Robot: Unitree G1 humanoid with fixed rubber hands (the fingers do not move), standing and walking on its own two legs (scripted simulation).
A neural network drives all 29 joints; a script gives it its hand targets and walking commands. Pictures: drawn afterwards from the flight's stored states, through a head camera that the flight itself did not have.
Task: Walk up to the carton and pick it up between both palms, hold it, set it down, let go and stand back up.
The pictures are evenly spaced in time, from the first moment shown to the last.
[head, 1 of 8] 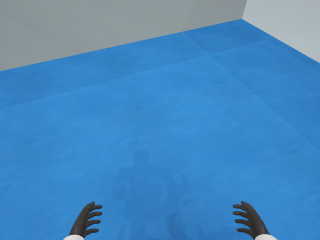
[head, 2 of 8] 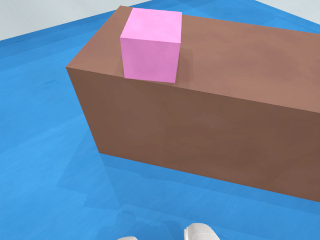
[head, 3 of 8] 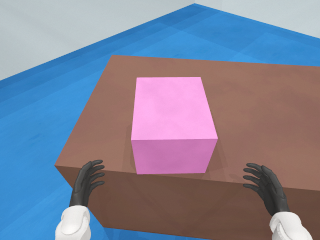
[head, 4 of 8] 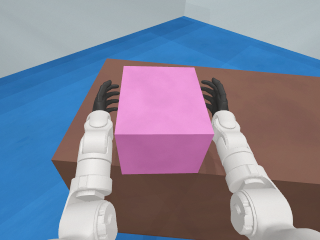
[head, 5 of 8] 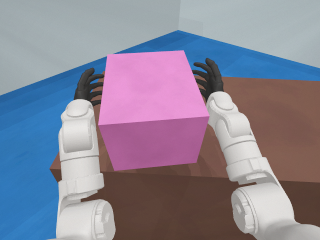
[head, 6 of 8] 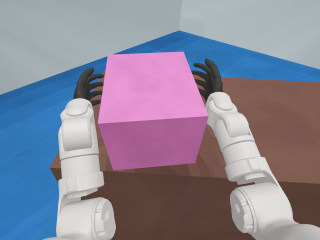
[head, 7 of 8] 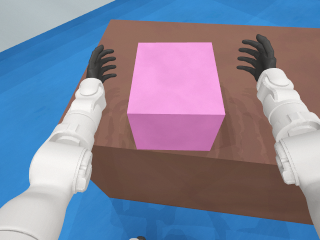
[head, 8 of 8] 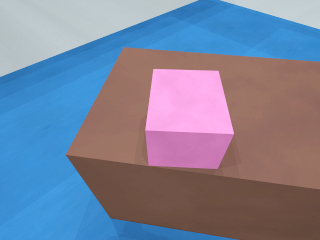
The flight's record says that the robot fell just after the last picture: no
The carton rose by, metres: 0.15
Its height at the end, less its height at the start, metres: +0.00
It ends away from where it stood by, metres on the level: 0.01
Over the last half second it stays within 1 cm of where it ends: yes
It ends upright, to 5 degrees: yes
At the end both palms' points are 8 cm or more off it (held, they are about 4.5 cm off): yes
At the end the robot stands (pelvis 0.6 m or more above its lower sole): yes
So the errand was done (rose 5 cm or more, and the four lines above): yes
